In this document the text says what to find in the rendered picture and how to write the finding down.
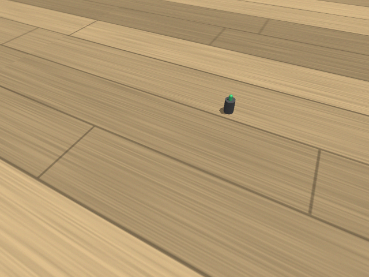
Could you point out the bottle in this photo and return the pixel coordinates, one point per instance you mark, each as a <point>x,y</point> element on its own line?
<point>229,104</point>

